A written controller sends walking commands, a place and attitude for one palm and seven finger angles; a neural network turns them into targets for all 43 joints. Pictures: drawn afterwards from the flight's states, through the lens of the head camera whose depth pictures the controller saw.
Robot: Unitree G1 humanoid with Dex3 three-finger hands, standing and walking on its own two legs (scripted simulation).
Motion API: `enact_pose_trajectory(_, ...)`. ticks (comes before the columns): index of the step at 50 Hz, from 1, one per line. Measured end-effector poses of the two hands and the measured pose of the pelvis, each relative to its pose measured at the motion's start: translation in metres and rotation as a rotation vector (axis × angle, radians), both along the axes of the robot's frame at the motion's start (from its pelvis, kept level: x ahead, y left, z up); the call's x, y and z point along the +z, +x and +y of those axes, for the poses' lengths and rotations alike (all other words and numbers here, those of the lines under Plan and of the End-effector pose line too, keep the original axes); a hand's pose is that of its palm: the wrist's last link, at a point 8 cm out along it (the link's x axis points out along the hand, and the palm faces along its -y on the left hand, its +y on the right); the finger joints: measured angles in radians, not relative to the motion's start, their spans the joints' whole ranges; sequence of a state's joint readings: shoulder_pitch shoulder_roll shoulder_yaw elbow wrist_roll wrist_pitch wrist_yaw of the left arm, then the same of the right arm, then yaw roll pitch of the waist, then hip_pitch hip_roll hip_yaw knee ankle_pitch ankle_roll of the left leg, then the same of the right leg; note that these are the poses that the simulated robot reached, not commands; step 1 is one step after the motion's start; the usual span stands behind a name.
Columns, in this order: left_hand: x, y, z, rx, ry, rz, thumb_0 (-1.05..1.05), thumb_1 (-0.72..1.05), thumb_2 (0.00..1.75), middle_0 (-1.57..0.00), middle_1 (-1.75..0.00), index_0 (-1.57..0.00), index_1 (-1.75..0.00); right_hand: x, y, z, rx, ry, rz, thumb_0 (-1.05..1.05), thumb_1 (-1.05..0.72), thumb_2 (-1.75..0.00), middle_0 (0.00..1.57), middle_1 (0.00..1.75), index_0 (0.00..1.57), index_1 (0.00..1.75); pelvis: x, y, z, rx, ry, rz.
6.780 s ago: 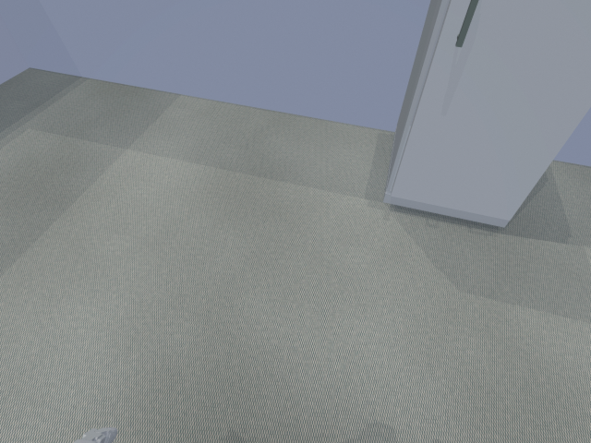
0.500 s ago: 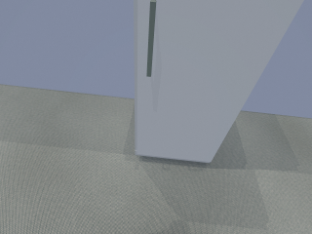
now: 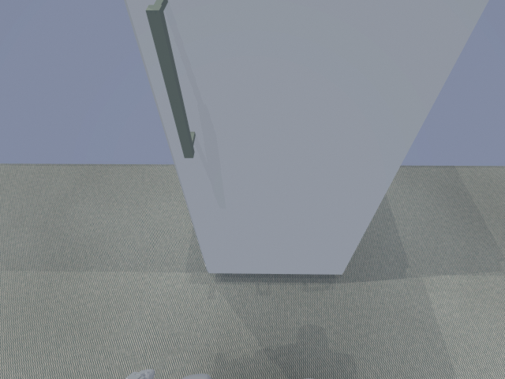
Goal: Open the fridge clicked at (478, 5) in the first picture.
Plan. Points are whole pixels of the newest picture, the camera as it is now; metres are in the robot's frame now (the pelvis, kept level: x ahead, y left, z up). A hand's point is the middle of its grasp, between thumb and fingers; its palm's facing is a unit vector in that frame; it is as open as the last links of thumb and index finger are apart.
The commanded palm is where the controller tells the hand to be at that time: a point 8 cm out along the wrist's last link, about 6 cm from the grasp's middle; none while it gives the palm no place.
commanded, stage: come to a stop and stand still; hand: left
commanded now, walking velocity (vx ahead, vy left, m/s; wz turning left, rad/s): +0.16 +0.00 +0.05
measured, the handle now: (177, 89) +0.53 +0.14 +0.18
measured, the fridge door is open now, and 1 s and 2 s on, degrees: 0 0 0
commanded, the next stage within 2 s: look again from close up in 1.58 s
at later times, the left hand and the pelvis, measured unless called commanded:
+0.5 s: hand out of the picture +0.08 +0.19 -0.16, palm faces +0.06 -0.97 -0.25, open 7.4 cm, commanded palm none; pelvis +0.06 -0.01 +0.01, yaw -1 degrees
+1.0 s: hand out of the picture +0.04 +0.14 -0.16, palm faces +0.06 -0.98 -0.19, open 7.3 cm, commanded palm none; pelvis +0.01 -0.05 +0.01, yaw +1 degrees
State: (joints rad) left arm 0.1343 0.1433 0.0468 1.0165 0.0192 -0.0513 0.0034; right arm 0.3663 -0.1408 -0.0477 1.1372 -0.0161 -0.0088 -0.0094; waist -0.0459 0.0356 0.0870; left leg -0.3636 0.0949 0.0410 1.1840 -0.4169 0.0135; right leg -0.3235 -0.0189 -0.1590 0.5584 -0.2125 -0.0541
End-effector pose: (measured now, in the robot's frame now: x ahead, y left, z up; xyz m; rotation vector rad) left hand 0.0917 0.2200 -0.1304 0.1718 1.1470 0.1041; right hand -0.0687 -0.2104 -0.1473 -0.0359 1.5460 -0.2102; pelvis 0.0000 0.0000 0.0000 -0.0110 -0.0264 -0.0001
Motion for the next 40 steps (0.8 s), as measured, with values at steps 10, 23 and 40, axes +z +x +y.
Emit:
enact_pose_trajectory(10, -0.008, -0.01, 0.018, 0.091, 0.0, 0.147, -0.01, 0.93, 0.89, -0.2, -0.3, -0.2, -0.3, 0.02, 0.185, -0.016, 0.143, -0.087, -0.321, 0.0, -0.92, -0.9, 0.2, 0.3, 0.19, 0.3, 0.006, 0.059, 0.007, 0.003, -0.032, 0.0)
enact_pose_trajectory(23, -0.002, -0.016, 0.015, 0.121, 0.029, 0.241, 0.0, 0.91, 0.89, -0.2, -0.3, -0.2, -0.3, 0.019, 0.244, 0.001, 0.164, -0.034, -0.381, 0.0, -0.9, -0.9, 0.2, 0.3, 0.2, 0.3, 0.009, 0.065, 0.0, -0.016, 0.008, 0.005)
enact_pose_trajectory(40, 0.003, -0.035, -0.037, 0.085, 0.039, 0.169, 0.0, 0.91, 0.89, -0.2, -0.3, -0.2, -0.3, 0.007, 0.137, -0.073, 0.095, -0.058, -0.197, 0.01, -0.91, -0.9, 0.2, 0.3, 0.2, 0.3, 0.008, 0.034, -0.045, 0.006, 0.02, 0.02)
